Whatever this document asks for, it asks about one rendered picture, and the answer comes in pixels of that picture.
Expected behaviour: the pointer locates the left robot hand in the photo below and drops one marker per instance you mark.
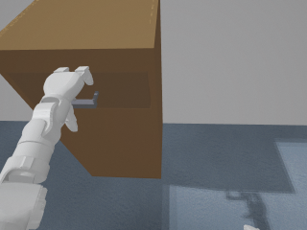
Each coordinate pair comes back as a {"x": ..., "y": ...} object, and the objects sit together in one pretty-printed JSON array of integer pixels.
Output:
[{"x": 68, "y": 85}]

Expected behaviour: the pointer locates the robot left forearm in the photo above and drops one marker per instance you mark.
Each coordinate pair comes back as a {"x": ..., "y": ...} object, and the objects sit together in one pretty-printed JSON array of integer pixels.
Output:
[{"x": 30, "y": 160}]

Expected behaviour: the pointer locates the cabinet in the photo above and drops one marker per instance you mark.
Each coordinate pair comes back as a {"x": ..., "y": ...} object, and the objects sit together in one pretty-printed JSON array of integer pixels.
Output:
[{"x": 106, "y": 36}]

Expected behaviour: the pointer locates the drawer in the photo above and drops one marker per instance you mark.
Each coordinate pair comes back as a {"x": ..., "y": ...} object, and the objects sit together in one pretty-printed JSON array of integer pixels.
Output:
[{"x": 117, "y": 89}]

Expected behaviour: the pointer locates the handle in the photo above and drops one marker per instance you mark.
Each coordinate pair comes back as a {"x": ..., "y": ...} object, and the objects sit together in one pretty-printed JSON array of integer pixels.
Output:
[{"x": 86, "y": 103}]

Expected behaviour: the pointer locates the robot left upper arm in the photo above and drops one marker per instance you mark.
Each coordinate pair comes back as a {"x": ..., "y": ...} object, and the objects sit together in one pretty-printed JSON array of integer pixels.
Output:
[{"x": 21, "y": 205}]

